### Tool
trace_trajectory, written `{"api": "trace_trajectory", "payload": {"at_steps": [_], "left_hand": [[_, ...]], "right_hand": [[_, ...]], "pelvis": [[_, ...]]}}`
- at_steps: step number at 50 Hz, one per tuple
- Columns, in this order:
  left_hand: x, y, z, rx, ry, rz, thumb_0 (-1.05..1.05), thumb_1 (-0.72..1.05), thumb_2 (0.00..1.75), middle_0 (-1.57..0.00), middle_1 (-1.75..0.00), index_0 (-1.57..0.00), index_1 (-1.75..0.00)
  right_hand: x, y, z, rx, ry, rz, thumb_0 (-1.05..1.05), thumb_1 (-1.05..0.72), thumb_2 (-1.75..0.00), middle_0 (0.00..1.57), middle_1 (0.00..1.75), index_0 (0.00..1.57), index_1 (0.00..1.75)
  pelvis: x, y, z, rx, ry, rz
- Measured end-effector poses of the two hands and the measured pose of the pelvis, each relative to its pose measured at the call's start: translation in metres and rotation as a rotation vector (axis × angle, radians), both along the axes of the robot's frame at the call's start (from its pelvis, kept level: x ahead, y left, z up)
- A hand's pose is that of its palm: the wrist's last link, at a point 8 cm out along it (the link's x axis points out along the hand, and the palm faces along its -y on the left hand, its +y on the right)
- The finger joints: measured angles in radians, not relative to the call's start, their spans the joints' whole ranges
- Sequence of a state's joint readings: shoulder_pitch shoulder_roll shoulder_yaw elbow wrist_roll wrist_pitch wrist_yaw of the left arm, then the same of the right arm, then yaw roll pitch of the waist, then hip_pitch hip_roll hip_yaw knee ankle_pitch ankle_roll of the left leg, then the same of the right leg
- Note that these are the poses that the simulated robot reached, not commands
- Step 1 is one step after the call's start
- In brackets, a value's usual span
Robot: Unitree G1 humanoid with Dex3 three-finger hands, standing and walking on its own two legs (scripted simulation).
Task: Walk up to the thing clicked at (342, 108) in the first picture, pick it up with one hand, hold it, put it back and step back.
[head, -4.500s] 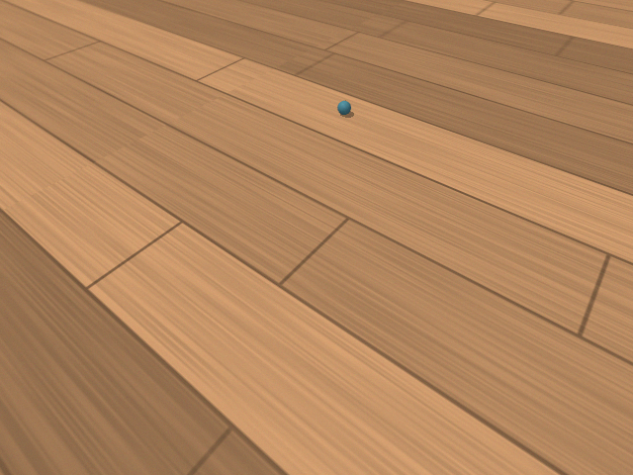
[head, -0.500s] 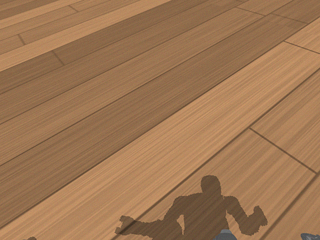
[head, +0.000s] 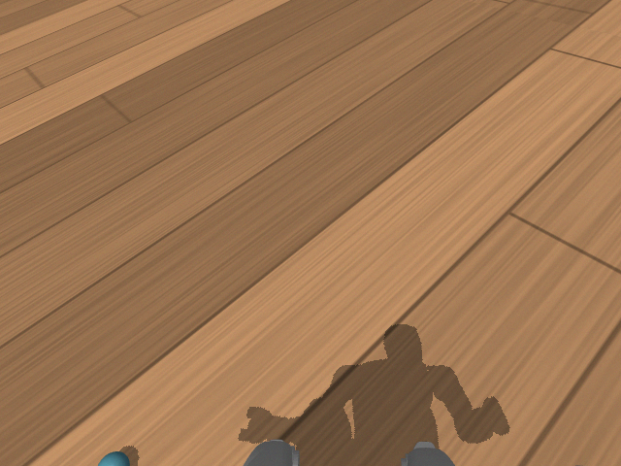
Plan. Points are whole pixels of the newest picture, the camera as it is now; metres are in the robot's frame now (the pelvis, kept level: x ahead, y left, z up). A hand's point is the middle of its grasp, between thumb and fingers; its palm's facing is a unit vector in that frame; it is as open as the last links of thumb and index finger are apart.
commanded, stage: walk up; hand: left
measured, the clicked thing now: out of the picture +0.27 +0.67 -0.69
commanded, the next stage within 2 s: none
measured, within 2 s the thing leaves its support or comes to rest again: neither
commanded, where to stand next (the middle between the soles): -0.09 +0.56 m, yaw -14 degrees
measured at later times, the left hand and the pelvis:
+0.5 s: hand out of the picture +0.00 +0.51 -0.12, palm faces -0.14 -0.82 -0.55, open 7.4 cm; pelvis -0.09 +0.22 +0.00, yaw -5 degrees
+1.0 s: hand out of the picture -0.07 +0.77 -0.12, palm faces -0.13 -0.80 -0.58, open 7.4 cm; pelvis -0.18 +0.45 +0.00, yaw -6 degrees
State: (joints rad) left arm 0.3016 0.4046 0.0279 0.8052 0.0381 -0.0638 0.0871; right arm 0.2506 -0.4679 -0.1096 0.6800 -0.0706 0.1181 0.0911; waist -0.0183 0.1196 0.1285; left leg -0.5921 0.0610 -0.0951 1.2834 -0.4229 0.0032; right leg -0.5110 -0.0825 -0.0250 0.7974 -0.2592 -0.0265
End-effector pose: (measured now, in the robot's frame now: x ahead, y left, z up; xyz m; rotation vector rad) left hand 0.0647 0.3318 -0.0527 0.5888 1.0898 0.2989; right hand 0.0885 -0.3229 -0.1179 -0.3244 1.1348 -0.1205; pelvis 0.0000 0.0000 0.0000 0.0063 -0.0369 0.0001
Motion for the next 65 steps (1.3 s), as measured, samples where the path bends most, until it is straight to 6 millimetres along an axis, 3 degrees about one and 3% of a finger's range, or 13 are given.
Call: {"api": "trace_trajectory", "payload": {"at_steps": [6,11,14,18,23,27,33,39,43,49,56,60,65], "left_hand": [[-0.024,0.094,-0.002,0.061,0.006,-0.008,0.00,0.89,0.90,-0.22,-0.30,-0.21,-0.31],[-0.042,0.169,-0.014,0.101,0.042,0.043,0.00,0.89,0.90,-0.21,-0.30,-0.21,-0.30],[-0.046,0.187,-0.016,0.074,0.069,0.044,0.01,0.90,0.90,-0.21,-0.30,-0.20,-0.30],[-0.051,0.195,-0.016,0.013,0.093,0.009,0.01,0.90,0.90,-0.21,-0.30,-0.20,-0.30],[-0.063,0.200,-0.020,-0.024,0.080,-0.050,0.00,0.90,0.90,-0.21,-0.30,-0.20,-0.30],[-0.078,0.220,-0.015,-0.036,0.046,-0.054,0.00,0.90,0.90,-0.21,-0.30,-0.21,-0.30],[-0.096,0.282,-0.002,-0.005,0.015,-0.070,0.00,0.89,0.90,-0.22,-0.30,-0.21,-0.31],[-0.110,0.383,-0.010,0.054,0.000,-0.089,0.00,0.89,0.90,-0.22,-0.30,-0.21,-0.31],[-0.122,0.444,-0.021,0.092,0.028,-0.031,0.00,0.89,0.90,-0.21,-0.30,-0.21,-0.30],[-0.136,0.473,-0.023,0.022,0.072,-0.034,0.00,0.90,0.90,-0.21,-0.30,-0.20,-0.30],[-0.168,0.490,-0.024,-0.025,0.086,-0.086,0.00,0.90,0.90,-0.21,-0.30,-0.20,-0.30],[-0.187,0.522,-0.015,-0.019,0.058,-0.066,0.00,0.89,0.90,-0.22,-0.30,-0.21,-0.30],[-0.195,0.578,-0.011,0.001,0.042,-0.081,0.00,0.89,0.90,-0.22,-0.30,-0.21,-0.31]], "right_hand": [[-0.010,0.047,0.004,-0.056,-0.051,-0.005,0.01,-0.91,-0.90,0.20,0.30,0.20,0.30],[-0.052,0.101,0.005,-0.093,-0.049,-0.042,0.01,-0.91,-0.90,0.20,0.30,0.20,0.30],[-0.083,0.135,0.011,-0.073,-0.009,-0.091,0.01,-0.91,-0.90,0.20,0.30,0.20,0.30],[-0.113,0.171,0.015,-0.047,0.032,-0.118,0.01,-0.91,-0.90,0.20,0.30,0.20,0.30],[-0.132,0.205,0.001,-0.026,0.051,-0.123,0.01,-0.90,-0.90,0.20,0.30,0.20,0.30],[-0.139,0.238,-0.003,-0.013,0.066,-0.104,0.01,-0.91,-0.90,0.20,0.30,0.20,0.30],[-0.143,0.281,0.003,-0.011,0.007,-0.095,0.01,-0.91,-0.90,0.20,0.30,0.20,0.30],[-0.157,0.332,0.002,-0.082,-0.029,-0.094,0.01,-0.91,-0.90,0.20,0.30,0.20,0.30],[-0.187,0.381,0.003,-0.100,-0.025,-0.114,0.01,-0.91,-0.90,0.20,0.30,0.20,0.30],[-0.233,0.449,0.014,-0.053,0.037,-0.169,0.01,-0.91,-0.90,0.20,0.30,0.20,0.30],[-0.254,0.503,-0.003,-0.020,0.053,-0.168,0.01,-0.90,-0.90,0.20,0.30,0.20,0.30],[-0.258,0.538,-0.004,-0.005,0.051,-0.152,0.01,-0.91,-0.90,0.20,0.30,0.20,0.30],[-0.267,0.576,-0.001,0.004,0.000,-0.181,0.01,-0.91,-0.90,0.20,0.30,0.20,0.30]], "pelvis": [[-0.025,0.069,-0.014,0.003,0.022,-0.019],[-0.045,0.126,-0.021,-0.019,0.003,-0.041],[-0.053,0.144,-0.011,-0.025,0.006,-0.042],[-0.062,0.169,0.001,-0.023,0.014,-0.057],[-0.078,0.203,-0.004,-0.034,0.014,-0.091],[-0.096,0.233,0.000,-0.035,-0.006,-0.079],[-0.118,0.289,0.001,-0.004,-0.001,-0.083],[-0.142,0.365,-0.019,-0.009,0.019,-0.086],[-0.158,0.409,-0.024,-0.030,-0.003,-0.104],[-0.174,0.448,-0.004,-0.039,0.007,-0.108],[-0.196,0.500,-0.005,-0.050,0.004,-0.148],[-0.211,0.534,0.000,-0.036,-0.010,-0.138],[-0.223,0.583,-0.002,-0.002,-0.010,-0.144]]}}
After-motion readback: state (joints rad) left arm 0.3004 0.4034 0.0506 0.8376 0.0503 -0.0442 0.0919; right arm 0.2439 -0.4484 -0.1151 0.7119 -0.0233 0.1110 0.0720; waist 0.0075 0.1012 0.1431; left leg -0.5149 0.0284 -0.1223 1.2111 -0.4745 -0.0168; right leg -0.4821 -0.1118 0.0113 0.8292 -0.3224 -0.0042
